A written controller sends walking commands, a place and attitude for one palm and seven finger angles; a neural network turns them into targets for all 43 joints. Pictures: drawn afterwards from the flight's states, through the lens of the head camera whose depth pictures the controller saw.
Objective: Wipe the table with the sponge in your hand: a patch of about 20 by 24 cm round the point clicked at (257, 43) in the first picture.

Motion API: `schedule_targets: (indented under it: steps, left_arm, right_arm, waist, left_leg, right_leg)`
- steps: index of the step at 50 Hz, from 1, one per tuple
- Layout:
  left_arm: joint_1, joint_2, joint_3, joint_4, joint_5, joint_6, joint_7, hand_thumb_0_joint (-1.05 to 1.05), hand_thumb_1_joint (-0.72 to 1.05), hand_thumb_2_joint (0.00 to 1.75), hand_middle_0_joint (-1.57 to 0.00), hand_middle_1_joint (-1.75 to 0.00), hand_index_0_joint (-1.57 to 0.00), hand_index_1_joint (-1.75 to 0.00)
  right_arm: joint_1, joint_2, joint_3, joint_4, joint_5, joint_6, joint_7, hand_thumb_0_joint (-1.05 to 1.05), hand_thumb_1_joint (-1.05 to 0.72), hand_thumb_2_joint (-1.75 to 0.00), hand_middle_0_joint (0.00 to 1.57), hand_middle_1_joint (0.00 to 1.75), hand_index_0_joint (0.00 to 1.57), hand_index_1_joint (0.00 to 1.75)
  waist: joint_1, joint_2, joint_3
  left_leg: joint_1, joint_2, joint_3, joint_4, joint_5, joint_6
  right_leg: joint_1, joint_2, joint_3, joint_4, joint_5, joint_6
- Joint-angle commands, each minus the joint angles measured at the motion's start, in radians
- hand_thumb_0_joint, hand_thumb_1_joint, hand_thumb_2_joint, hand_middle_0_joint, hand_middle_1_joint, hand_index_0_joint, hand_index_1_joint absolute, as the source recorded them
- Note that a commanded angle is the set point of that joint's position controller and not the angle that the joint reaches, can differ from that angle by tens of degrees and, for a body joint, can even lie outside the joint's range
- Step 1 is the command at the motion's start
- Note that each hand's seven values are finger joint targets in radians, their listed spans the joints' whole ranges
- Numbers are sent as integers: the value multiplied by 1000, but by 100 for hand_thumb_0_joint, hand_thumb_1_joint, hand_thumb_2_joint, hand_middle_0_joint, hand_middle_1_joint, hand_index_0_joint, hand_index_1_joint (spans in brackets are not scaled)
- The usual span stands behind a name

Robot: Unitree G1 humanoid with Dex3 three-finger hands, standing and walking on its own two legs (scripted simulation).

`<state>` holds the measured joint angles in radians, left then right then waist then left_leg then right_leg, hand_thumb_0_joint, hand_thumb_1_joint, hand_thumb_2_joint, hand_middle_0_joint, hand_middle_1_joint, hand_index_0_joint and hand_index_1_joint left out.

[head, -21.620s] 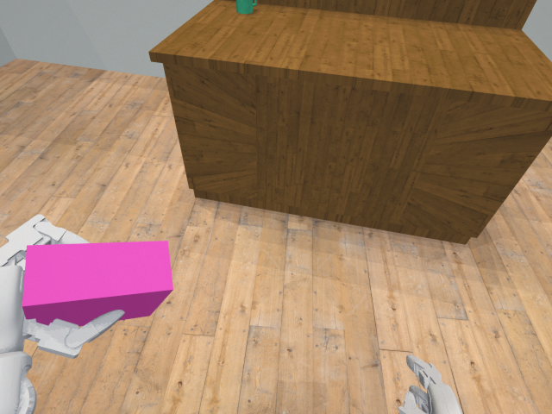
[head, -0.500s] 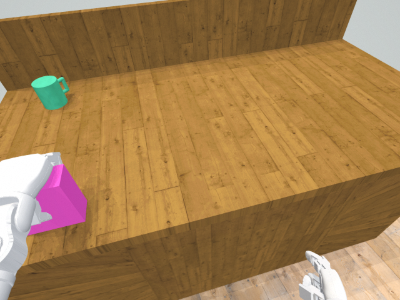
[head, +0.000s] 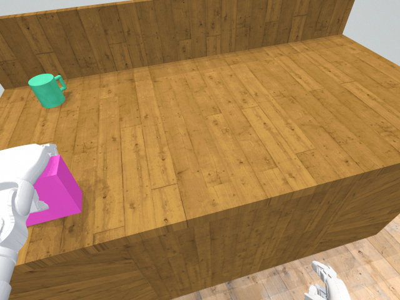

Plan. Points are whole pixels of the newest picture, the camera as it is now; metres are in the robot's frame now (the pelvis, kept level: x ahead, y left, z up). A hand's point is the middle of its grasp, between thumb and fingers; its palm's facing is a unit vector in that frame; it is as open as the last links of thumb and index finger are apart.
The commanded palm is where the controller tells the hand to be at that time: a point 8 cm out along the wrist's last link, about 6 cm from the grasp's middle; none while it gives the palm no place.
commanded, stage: wipe forward along the first lane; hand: left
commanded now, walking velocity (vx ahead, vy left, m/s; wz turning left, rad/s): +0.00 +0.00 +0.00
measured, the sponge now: (45, 198) +0.26 +0.38 +0.05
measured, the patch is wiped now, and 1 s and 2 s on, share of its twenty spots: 0.10 0.30 0.50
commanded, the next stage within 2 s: slide across to the middle lane in 1.36 s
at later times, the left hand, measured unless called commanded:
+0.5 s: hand (41, 163) +0.32 +0.40 +0.10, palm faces -0.11 +0.02 -0.99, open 9.9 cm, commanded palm +0.32 +0.39 +0.12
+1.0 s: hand (42, 145) +0.37 +0.43 +0.10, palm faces -0.17 +0.02 -0.99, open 9.9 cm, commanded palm +0.38 +0.41 +0.12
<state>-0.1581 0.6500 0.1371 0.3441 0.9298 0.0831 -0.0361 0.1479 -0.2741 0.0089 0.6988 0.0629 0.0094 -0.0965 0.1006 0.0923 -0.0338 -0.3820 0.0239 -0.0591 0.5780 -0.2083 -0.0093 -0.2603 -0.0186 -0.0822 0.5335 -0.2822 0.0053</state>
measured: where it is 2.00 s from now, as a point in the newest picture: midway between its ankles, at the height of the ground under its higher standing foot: outside the picture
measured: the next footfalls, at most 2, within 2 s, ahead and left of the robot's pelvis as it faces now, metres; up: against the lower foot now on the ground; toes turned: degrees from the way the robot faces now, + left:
none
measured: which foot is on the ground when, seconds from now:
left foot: down 0.00-1.00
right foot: down 0.00-1.00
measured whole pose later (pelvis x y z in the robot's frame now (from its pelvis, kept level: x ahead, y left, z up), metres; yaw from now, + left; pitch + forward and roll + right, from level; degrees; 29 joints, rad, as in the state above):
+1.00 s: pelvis -0.01 +0.01 -0.01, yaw -2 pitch +10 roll -3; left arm -0.64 0.86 0.19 0.99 1.06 -0.09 -0.03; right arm 0.30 -0.31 -0.02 0.71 0.07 0.09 -0.07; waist -0.01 0.07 -0.09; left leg -0.64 0.05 -0.05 0.71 -0.24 0.00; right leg -0.51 0.01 -0.06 0.63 -0.29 0.01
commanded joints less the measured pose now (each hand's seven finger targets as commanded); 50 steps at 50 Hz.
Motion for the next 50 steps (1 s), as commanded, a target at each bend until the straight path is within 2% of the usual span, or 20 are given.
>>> schedule_targets:
  steps: [1, 4, 7, 9, 12, 14, 16, 17, 19, 22, 24, 25, 32, 34, 36, 39, 41, 44, 47, 50]
  left_arm:
    - [-287, 287, 78, -9, 48, -1, 20, 0, 10, 130, -120, -160, -120, -160]
    - [-295, 336, 112, 26, 54, -17, 13, 0, 10, 130, -120, -160, -120, -160]
    - [-332, 301, 72, 80, 58, -37, 10, 0, 10, 130, -120, -160, -120, -160]
    - [-344, 338, 104, 91, 64, -55, 15, 0, 10, 130, -120, -160, -120, -160]
    - [-314, 325, 103, 143, 60, -67, 23, 0, 10, 130, -120, -160, -120, -160]
    - [-353, 330, 104, 136, 60, -81, 32, 0, 10, 130, -120, -160, -120, -160]
    - [-374, 333, 97, 200, 63, -79, 43, 0, 10, 130, -120, -160, -120, -160]
    - [-363, 349, 111, 226, 65, -80, 46, 0, 10, 130, -120, -160, -120, -160]
    - [-411, 354, 103, 223, 71, -87, 48, 0, 10, 130, -120, -160, -120, -160]
    - [-419, 346, 86, 295, 79, -85, 54, 0, 10, 130, -120, -160, -120, -160]
    - [-432, 383, 112, 313, 88, -94, 53, 0, 10, 130, -120, -160, -120, -160]
    - [-440, 351, 78, 328, 91, -94, 51, 0, 10, 130, -120, -160, -120, -160]
    - [-554, 376, 71, 402, 111, -128, 61, 0, 10, 130, -120, -160, -120, -160]
    - [-578, 423, 100, 425, 119, -132, 63, 0, 10, 130, -120, -160, -120, -160]
    - [-642, 438, 89, 465, 124, -132, 69, 0, 10, 130, -120, -160, -120, -160]
    - [-682, 500, 113, 500, 145, -134, 64, 0, 10, 130, -120, -160, -120, -160]
    - [-728, 467, 66, 519, 153, -133, 59, 0, 10, 130, -120, -160, -120, -160]
    - [-712, 493, 91, 533, 158, -145, 43, 0, 10, 130, -120, -160, -120, -160]
    - [-735, 524, 102, 556, 150, -157, 37, 0, 10, 130, -120, -160, -120, -160]
    - [-746, 525, 100, 558, 157, -174, 37, 0, 10, 130, -120, -160, -120, -160]
  right_arm:
    - [-66, -139, -52, -136, 1, -42, -9, 0, -90, -90, 20, 30, 20, 30]
    - [-63, -142, -50, -148, 4, -35, -6, 0, -90, -90, 20, 30, 20, 30]
    - [-29, -149, -61, -137, 1, -25, -4, 0, -90, -90, 20, 30, 20, 30]
    - [-24, -148, -60, -143, 4, -24, -3, 0, -90, -90, 20, 30, 20, 30]
    - [4, -157, -72, -134, 1, -10, 2, 0, -90, -90, 20, 30, 20, 30]
    - [-1, -153, -70, -140, 5, -11, 4, 0, -90, -90, 20, 30, 20, 30]
    - [30, -162, -77, -122, 4, -2, 4, 0, -90, -90, 20, 30, 20, 30]
    - [35, -166, -79, -117, 4, 2, 5, 0, -90, -90, 20, 30, 20, 30]
    - [30, -163, -76, -122, 8, 1, 7, 0, -90, -90, 20, 30, 20, 30]
    - [61, -170, -83, -109, 7, 10, 9, 0, -90, -90, 20, 30, 20, 30]
    - [61, -171, -81, -109, 9, 13, 11, 0, -90, -90, 20, 30, 20, 30]
    - [73, -169, -82, -107, 8, 17, 12, 0, -90, -90, 20, 30, 20, 30]
    - [107, -172, -85, -98, 8, 25, 14, 0, -90, -90, 20, 30, 20, 30]
    - [106, -175, -82, -97, 10, 28, 13, 0, -90, -90, 20, 30, 20, 30]
    - [128, -181, -82, -87, 11, 29, 11, 0, -90, -90, 20, 30, 20, 30]
    - [136, -187, -79, -85, 11, 31, 12, 0, -90, -90, 20, 30, 20, 30]
    - [154, -185, -80, -79, 11, 31, 12, 0, -90, -90, 20, 30, 20, 30]
    - [164, -185, -82, -82, 8, 37, 14, 0, -90, -90, 20, 30, 20, 30]
    - [180, -191, -81, -78, 9, 47, 12, 0, -90, -90, 20, 30, 20, 30]
    - [194, -194, -83, -72, 7, 50, 14, 0, -90, -90, 20, 30, 20, 30]
  waist:
    - [-53, -62, -132]
    - [-43, -42, -137]
    - [-59, -59, -129]
    - [-53, -44, -148]
    - [-55, -83, -156]
    - [-58, -52, -157]
    - [-73, -86, -131]
    - [-67, -95, -136]
    - [-70, -63, -153]
    - [-80, -106, -157]
    - [-71, -79, -171]
    - [-81, -81, -173]
    - [-101, -83, -176]
    - [-97, -71, -174]
    - [-120, -95, -167]
    - [-113, -53, -190]
    - [-133, -43, -203]
    - [-117, -22, -247]
    - [-132, -47, -234]
    - [-130, -14, -240]
  left_leg:
    - [118, -70, 32, -67, -8, 55]
    - [101, -70, 33, -58, -6, 58]
    - [86, -69, 37, -49, -25, 61]
    - [85, -64, 33, -44, -17, 63]
    - [61, -65, 38, -31, -6, 63]
    - [57, -61, 37, -33, -15, 64]
    - [33, -61, 40, -27, -43, 66]
    - [19, -63, 39, -27, -49, 65]
    - [24, -59, 38, -27, -50, 66]
    - [0, -61, 40, -19, -68, 68]
    - [-4, -58, 38, -15, -55, 68]
    - [-4, -61, 41, -10, -54, 69]
    - [-31, -58, 35, 2, -92, 72]
    - [-39, -54, 32, -2, -100, 72]
    - [-58, -55, 31, 3, -134, 74]
    - [-67, -54, 31, 9, -113, 72]
    - [-58, -54, 31, 20, -116, 74]
    - [-48, -50, 28, 25, -68, 72]
    - [-77, -50, 32, 40, -76, 75]
    - [-62, -47, 24, 38, -63, 74]
  right_leg:
    - [-101, 59, 10, -112, 26, -56]
    - [-98, 62, 24, -110, 31, -62]
    - [-133, 60, 17, -105, 16, -54]
    - [-131, 63, 25, -97, 26, -62]
    - [-133, 62, 20, -89, 43, -55]
    - [-147, 63, 26, -85, 34, -59]
    - [-168, 62, 21, -85, 11, -53]
    - [-165, 63, 24, -85, 3, -53]
    - [-174, 63, 29, -79, 4, -57]
    - [-182, 64, 26, -76, -8, -50]
    - [-180, 66, 35, -70, 4, -57]
    - [-185, 66, 29, -65, 4, -54]
    - [-228, 69, 31, -56, -27, -52]
    - [-236, 71, 38, -59, -34, -57]
    - [-253, 71, 35, -59, -61, -50]
    - [-249, 73, 42, -50, -45, -58]
    - [-266, 73, 40, -44, -41, -54]
    - [-249, 76, 41, -35, -3, -63]
    - [-254, 77, 43, -34, -5, -56]
    - [-278, 81, 37, -25, -2, -62]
